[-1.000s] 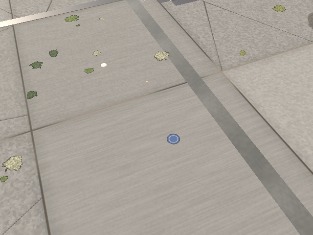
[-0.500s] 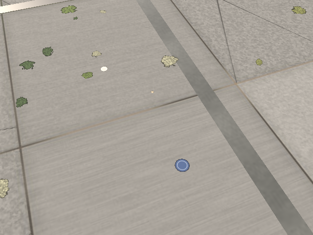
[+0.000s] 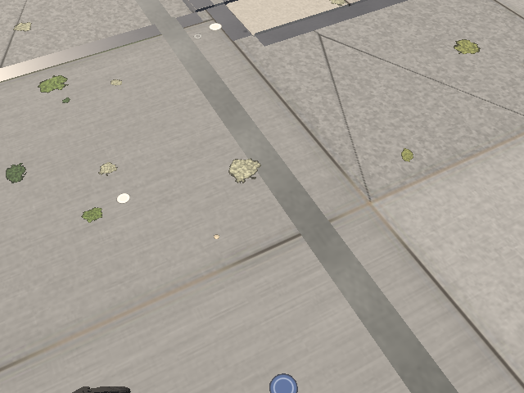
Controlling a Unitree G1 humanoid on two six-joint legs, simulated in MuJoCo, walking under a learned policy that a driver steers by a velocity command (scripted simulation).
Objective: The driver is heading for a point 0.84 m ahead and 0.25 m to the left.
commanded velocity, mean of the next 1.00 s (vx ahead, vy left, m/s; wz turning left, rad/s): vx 0.50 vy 0.00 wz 0.07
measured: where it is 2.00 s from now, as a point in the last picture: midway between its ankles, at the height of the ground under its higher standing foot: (222, 228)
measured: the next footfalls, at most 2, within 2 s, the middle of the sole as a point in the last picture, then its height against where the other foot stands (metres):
left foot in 0.54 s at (217, 388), level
right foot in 1.08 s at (296, 275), level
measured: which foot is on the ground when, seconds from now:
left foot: down 0.00-0.00, up 0.02-0.52, down 0.54-1.00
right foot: down 0.00-0.56, up 0.58-1.00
